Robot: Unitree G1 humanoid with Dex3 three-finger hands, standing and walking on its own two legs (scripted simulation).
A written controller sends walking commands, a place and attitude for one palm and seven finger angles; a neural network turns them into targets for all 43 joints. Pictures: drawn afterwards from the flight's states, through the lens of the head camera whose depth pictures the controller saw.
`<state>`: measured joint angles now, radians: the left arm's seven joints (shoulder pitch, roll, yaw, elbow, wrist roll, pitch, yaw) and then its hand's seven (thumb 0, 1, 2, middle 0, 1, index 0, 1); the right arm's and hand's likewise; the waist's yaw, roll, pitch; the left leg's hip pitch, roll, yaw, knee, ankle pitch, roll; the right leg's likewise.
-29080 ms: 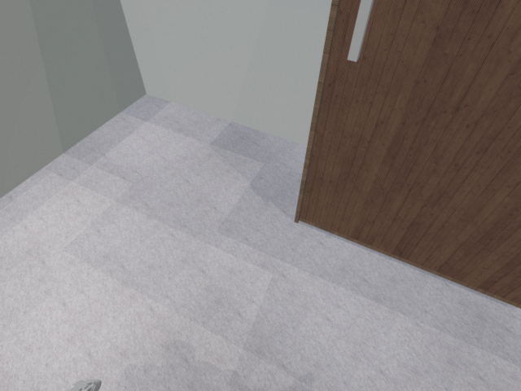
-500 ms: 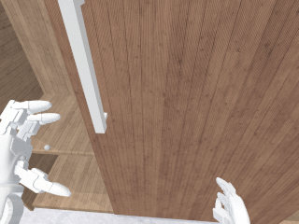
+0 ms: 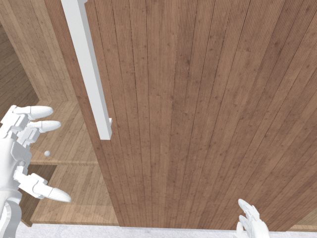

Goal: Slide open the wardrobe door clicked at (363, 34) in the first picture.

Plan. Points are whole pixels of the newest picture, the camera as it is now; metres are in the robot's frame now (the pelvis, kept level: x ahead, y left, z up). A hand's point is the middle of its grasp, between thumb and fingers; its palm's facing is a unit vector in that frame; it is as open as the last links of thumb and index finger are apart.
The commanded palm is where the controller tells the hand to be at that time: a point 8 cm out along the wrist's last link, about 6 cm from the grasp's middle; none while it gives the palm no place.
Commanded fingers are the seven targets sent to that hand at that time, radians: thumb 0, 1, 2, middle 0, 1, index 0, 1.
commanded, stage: draw the hand back to the body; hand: left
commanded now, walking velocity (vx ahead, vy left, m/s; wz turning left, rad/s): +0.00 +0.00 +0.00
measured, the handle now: (96, 79) +0.35 +0.20 +0.26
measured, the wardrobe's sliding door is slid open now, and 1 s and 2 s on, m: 0.53 0.53 0.53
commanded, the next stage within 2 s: step back with the hand held close in 1.50 s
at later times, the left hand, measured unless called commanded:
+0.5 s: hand (51, 151) +0.20 +0.24 +0.19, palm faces +0.30 -0.92 -0.24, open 14.3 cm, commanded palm +0.15 +0.28 +0.20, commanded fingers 0.00 -0.19 0.38 -0.24 -0.94 -0.24 -0.94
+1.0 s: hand (57, 142) +0.23 +0.25 +0.18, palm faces +0.42 -0.82 -0.39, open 10.0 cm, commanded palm +0.18 +0.29 +0.20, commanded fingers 0.00 0.72 0.81 -0.21 -0.41 -0.21 -0.41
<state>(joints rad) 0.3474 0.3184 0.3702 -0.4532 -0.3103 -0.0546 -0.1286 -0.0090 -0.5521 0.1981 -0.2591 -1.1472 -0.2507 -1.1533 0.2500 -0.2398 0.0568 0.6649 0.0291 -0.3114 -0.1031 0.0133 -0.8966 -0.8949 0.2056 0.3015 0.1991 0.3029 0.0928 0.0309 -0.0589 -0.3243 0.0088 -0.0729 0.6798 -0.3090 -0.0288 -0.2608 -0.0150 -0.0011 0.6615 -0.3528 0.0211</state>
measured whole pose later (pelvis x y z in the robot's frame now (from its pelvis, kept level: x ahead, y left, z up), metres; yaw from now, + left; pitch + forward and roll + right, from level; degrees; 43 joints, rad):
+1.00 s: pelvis +0.04 +0.00 +0.01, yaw -1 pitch -4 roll +0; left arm 0.49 0.36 0.33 -0.44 -0.08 -0.12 0.10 0.00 0.37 0.64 -0.23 -0.61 -0.22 -0.61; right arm 0.22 -0.22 0.01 0.65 0.00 -0.17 -0.09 0.01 -0.90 -0.89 0.21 0.30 0.20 0.30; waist 0.07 0.05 -0.01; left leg -0.18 0.01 -0.04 0.54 -0.30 -0.02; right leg -0.12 -0.02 0.02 0.53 -0.34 0.02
